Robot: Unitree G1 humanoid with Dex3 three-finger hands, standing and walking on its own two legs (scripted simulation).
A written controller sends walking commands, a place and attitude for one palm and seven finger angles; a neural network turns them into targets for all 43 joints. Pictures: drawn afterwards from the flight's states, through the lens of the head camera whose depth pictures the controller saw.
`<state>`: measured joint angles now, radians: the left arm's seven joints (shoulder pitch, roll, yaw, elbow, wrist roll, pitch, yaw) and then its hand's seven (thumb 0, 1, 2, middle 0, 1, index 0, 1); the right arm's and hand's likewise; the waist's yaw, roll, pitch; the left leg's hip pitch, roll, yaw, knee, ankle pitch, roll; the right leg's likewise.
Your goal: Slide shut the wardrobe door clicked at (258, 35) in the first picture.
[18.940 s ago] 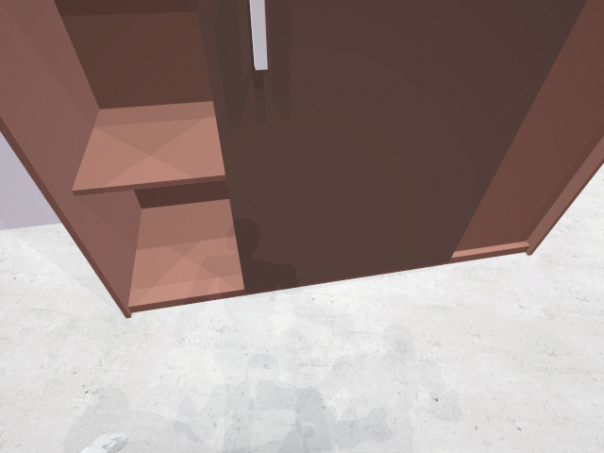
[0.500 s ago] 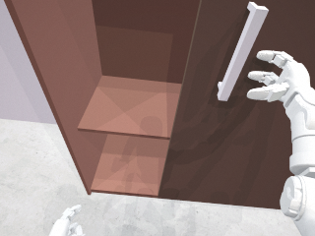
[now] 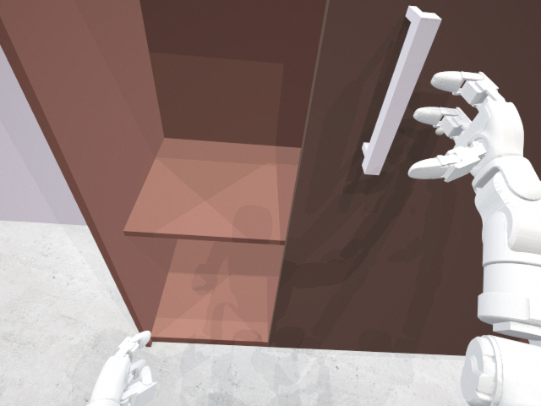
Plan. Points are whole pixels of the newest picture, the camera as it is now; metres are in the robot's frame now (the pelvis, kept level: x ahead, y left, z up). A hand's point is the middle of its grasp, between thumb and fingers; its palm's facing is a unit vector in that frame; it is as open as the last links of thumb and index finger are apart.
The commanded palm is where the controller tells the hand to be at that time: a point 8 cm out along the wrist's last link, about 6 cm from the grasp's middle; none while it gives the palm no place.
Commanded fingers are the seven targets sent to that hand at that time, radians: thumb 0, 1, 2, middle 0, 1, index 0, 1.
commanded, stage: move the hooked fingers beside the handle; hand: right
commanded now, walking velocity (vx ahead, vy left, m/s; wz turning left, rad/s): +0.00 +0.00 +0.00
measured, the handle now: (390, 98) +0.47 -0.12 +0.27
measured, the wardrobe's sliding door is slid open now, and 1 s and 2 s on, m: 0.42 0.42 0.42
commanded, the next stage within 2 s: none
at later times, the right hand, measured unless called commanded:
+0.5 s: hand (441, 120) +0.42 -0.18 +0.27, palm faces +0.01 +1.00 -0.03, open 14.0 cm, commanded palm +0.38 -0.24 +0.26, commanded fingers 0.00 0.50 -0.30 0.30 1.20 0.30 1.20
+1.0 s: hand (440, 140) +0.41 -0.19 +0.25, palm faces +0.00 +1.00 -0.03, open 14.0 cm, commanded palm +0.38 -0.24 +0.26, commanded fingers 0.00 0.50 -0.30 0.30 1.20 0.30 1.20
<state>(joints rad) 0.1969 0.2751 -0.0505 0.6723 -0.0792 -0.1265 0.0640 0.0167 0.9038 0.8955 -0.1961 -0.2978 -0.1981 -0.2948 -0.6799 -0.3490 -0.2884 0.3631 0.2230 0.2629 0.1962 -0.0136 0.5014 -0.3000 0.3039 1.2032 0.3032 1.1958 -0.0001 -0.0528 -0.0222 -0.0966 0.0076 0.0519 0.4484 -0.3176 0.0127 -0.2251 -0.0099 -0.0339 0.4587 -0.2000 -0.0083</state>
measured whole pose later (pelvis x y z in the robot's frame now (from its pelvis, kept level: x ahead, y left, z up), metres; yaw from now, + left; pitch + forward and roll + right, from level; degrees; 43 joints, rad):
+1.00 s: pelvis +0.00 +0.00 +0.00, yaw +0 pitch -1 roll +0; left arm 0.21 0.28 -0.05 0.66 -0.09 -0.11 0.07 0.02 0.90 0.90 -0.20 -0.30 -0.20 -0.29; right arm -0.74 -0.41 -0.28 0.52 0.21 0.31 0.22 -0.01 0.50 -0.30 0.30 1.20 0.30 1.20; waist 0.01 -0.07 -0.03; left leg -0.11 0.01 0.06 0.45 -0.31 0.01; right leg -0.25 -0.01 -0.03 0.46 -0.19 -0.01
